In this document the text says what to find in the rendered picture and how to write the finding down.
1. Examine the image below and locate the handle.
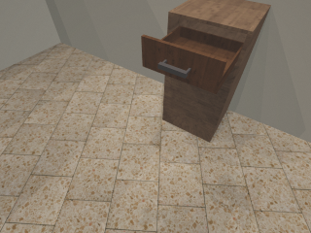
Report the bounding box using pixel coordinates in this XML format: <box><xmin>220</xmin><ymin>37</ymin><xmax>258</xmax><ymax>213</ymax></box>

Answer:
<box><xmin>157</xmin><ymin>59</ymin><xmax>191</xmax><ymax>79</ymax></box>

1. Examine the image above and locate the drawer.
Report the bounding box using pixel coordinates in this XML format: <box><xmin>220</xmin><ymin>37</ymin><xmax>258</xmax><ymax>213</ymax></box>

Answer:
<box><xmin>141</xmin><ymin>25</ymin><xmax>244</xmax><ymax>94</ymax></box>

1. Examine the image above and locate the cabinet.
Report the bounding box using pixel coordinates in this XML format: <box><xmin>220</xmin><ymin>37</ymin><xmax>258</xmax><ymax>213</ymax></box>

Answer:
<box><xmin>162</xmin><ymin>0</ymin><xmax>271</xmax><ymax>143</ymax></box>

